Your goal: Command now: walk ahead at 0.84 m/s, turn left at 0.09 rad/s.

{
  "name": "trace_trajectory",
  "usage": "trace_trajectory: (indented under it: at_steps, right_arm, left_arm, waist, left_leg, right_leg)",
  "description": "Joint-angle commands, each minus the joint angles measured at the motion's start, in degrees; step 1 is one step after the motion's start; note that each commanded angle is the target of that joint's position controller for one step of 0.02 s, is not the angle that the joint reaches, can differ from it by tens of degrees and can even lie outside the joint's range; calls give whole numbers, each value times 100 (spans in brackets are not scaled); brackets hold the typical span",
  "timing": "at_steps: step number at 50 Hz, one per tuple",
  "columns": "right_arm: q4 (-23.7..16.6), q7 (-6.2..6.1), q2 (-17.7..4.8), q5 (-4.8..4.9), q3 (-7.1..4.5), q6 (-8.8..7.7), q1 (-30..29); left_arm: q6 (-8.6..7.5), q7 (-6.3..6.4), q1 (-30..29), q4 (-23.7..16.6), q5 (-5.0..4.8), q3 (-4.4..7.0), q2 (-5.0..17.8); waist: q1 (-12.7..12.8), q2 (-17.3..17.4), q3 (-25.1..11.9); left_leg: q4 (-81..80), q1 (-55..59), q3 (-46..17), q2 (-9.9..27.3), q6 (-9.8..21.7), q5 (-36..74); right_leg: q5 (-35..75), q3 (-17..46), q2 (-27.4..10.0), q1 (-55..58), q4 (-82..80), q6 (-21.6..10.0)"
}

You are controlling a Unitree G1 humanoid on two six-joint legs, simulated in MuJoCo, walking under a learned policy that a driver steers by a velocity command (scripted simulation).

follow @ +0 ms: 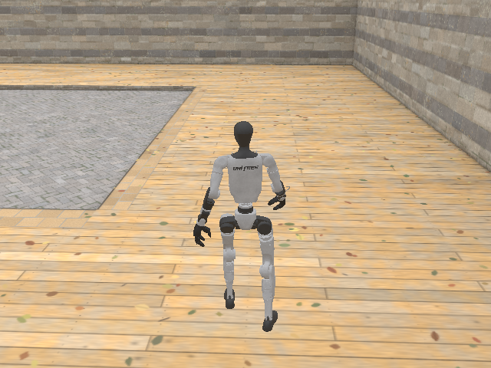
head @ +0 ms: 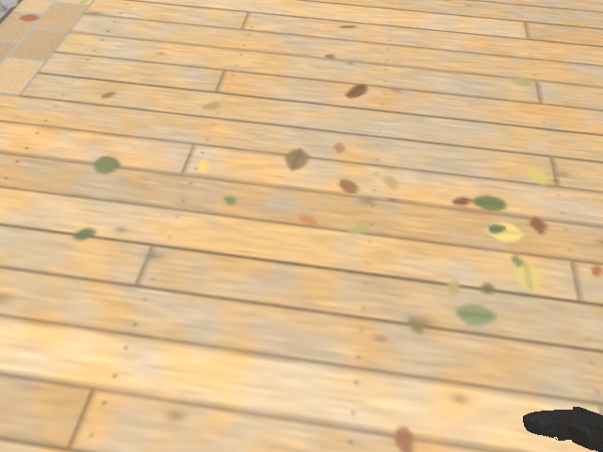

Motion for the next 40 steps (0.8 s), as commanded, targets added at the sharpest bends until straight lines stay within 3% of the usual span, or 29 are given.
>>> trace_trajectory:
  at_steps: [1, 2, 3, 4, 5, 6, 7, 8, 12, 15, 17, 19, 20, 21, 22, 23, 24, 25, 26, 27, 28, 30, 31, 33, 34, 36, 38, 40]
  right_arm:
    - [568, -329, -1259, -111, -420, -177, 2986]
    - [453, -447, -1822, 7, -493, -231, 3022]
    - [419, -551, -1546, -39, -417, -258, 2508]
    - [512, -583, -1107, -9, -294, -282, 2248]
    - [521, -560, -804, 57, -207, -320, 1874]
    - [491, -561, -603, 136, -140, -367, 1535]
    - [480, -564, -428, 156, -81, -426, 1462]
    - [553, -552, -301, 158, -49, -502, 1515]
    - [867, -482, -149, 157, -26, -711, 1767]
    - [1132, -565, -43, 159, 44, -730, 2174]
    - [1204, -661, -145, 163, 63, -689, 2124]
    - [1203, -819, -482, 143, 12, -675, 2123]
    - [1187, -919, -685, 122, -43, -637, 2058]
    - [1109, -988, -885, 81, -112, -559, 1839]
    - [958, -1010, -1047, 27, -178, -473, 1413]
    - [815, -950, -1168, 54, -253, -388, 927]
    - [767, -710, -292, 12, -38, -420, 629]
    - [263, -670, 313, -36, 157, -578, 1051]
    - [-202, -597, 57, 33, 221, -752, 1126]
    - [-130, -564, -355, -38, 188, -859, 959]
    - [-18, -559, -485, -74, 139, -827, 905]
    - [-69, -558, -357, -215, 222, -548, 875]
    - [-147, -541, -278, -218, 268, -416, 722]
    - [-400, -497, -214, -118, 314, -382, 189]
    - [-479, -476, -53, -53, 369, -402, -13]
    - [-566, -484, 172, 90, 436, -414, -193]
    - [-571, -538, 97, 160, 403, -418, -182]
    - [-425, -672, -226, 106, 268, -481, 311]
  left_arm:
    - [-98, -148, -732, -642, -129, -63, 397]
    - [-143, -150, -1272, -1039, -180, -64, 199]
    - [-132, -109, -1632, -1053, -215, 20, 462]
    - [-141, -142, -1392, -931, -230, 34, 461]
    - [-99, -210, -998, -682, -193, 42, 399]
    - [8, -263, -752, -488, -93, 41, 299]
    - [111, -314, -593, -353, -50, 26, 216]
    - [187, -355, -639, -310, -78, 35, 172]
    - [264, -397, -1566, -553, -188, -25, -46]
    - [224, -432, -2237, -815, -136, -110, -85]
    - [208, -454, -2443, -950, -121, -202, -144]
    - [248, -454, -2371, -988, -121, -217, 5]
    - [292, -441, -2005, -911, -109, -185, 148]
    - [334, -411, -1228, -716, -94, -101, 378]
    - [362, -356, -3, -369, -70, 40, 669]
    - [324, -257, 1244, 1, -111, 238, 997]
    - [282, -127, 804, 153, -252, 261, 988]
    - [295, -109, 70, -48, -141, 282, 1278]
    - [310, -45, -123, -283, -93, 316, 1312]
    - [293, 5, -284, -380, -51, 270, 911]
    - [261, 6, -652, -370, -42, 214, 686]
    - [47, 46, -817, -403, -80, 164, 652]
    - [-51, 41, -898, -414, -113, 134, 621]
    - [-183, 52, -926, -453, -113, 197, 819]
    - [-176, 54, -915, -415, -139, 219, 813]
    - [-100, 5, -615, -310, -227, 287, 849]
    - [-4, -18, -357, -238, -232, 328, 859]
    - [-3, 46, -386, -271, -183, 347, 825]
  waist:
    - [-2018, 1490, -1219]
    - [-1960, 2094, -1311]
    - [-1787, 934, -467]
    - [-1376, 502, -46]
    - [-967, 464, 160]
    - [-708, 668, 285]
    - [-622, 857, 284]
    - [-598, 759, 380]
    - [-601, 567, 938]
    - [-656, 504, 1000]
    - [-513, 380, 987]
    - [-298, 576, 623]
    - [-32, 746, 349]
    - [407, 861, -48]
    - [1016, 858, -515]
    - [1650, 471, -838]
    - [1096, -779, -138]
    - [62, -1241, -141]
    - [-18, -1152, -863]
    - [-138, -19, -247]
    - [-491, 612, 312]
    - [-884, 851, 817]
    - [-967, 886, 989]
    - [-871, 804, 1162]
    - [-792, 674, 1077]
    - [-425, 269, 474]
    - [-183, -141, 29]
    - [-352, -409, -288]
  left_leg:
    - [-1120, 4945, -1790, 1045, 414, -2410]
    - [-2263, 4808, -4145, 2086, 328, -3889]
    - [-2280, 4039, -3725, 2184, 142, -2760]
    - [-2087, 3434, -2721, 1940, -1, -1701]
    - [-2211, 2913, -2082, 1616, -165, -1040]
    - [-2356, 2562, -1506, 1335, -344, -566]
    - [-2466, 2273, -1140, 1215, -446, -167]
    - [-2578, 2166, -847, 1123, -531, 278]
    - [-2995, 1921, 336, 792, -737, 2016]
    - [-2910, 2494, 861, 774, -700, 3866]
    - [-2782, 2640, 1215, 716, -830, 5143]
    - [-2174, 2850, 1330, 882, -895, 7613]
    - [-1599, 3038, 1320, 1032, -911, 8576]
    - [-631, 3037, 1249, 1161, -904, 9220]
    - [834, 2591, 1094, 1267, -845, 9284]
    - [3343, 1658, 1013, 942, -728, 7469]
    - [5587, -228, 814, -243, -506, 248]
    - [6924, -2104, -68, -508, -626, -1156]
    - [6712, -2927, -981, -447, -637, -975]
    - [6000, -2962, -1070, -106, -525, -489]
    - [5465, -2576, -953, 133, -548, -176]
    - [4590, -1945, -948, 461, -802, -137]
    - [3973, -1530, -813, 590, -922, -91]
    - [2570, -853, -410, 556, -1095, 530]
    - [1805, -423, -276, 439, -1081, 1086]
    - [616, 240, 6, -59, -912, 2106]
    - [-44, 564, 46, -409, -782, 2468]
    - [-644, 1156, -203, -550, -680, 2616]
  right_leg:
    - [1490, 269, 4, -3788, 3921, -993]
    - [-848, 1612, 908, -5137, 5428, -989]
    - [-33, 2388, 841, -5676, 5850, -1031]
    - [556, 2386, 505, -5416, 5588, -1044]
    - [879, 2223, 294, -5042, 5263, -937]
    - [1100, 2116, 179, -4826, 5155, -830]
    - [1257, 2041, 113, -4577, 5207, -748]
    - [1440, 1997, 146, -4595, 5352, -711]
    - [2401, 1652, 334, -4950, 4750, -738]
    - [2603, 1088, 484, -5198, 4110, -906]
    - [2548, 683, 681, -4701, 3253, -1102]
    - [2463, 277, 1089, -3654, 2663, -1289]
    - [2302, 224, 1253, -3140, 2571, -1370]
    - [1960, 284, 1415, -2347, 2569, -1487]
    - [1602, 570, 1443, -1144, 2535, -1710]
    - [1453, 1245, 1219, 166, 1876, -2151]
    - [1263, 1726, 1014, 503, 1756, -2270]
    - [2329, 3754, 419, 985, 1925, -2846]
    - [104, 5918, -445, 1446, 179, -3447]
    - [-1099, 6247, -558, 682, -800, -3140]
    - [-1113, 5754, -338, -348, -963, -2769]
    - [-349, 5074, 96, -1849, -1033, -2635]
    - [-156, 4615, 365, -2601, -1163, -2542]
    - [2529, 3854, 748, -3237, -1026, -2398]
    - [3767, 3410, 1014, -3292, -654, -2155]
    - [4990, 3005, 1373, -2752, -58, -1605]
    - [5266, 3080, 1404, -2022, 398, -1299]
    - [5335, 3367, 1313, -1468, 1215, -998]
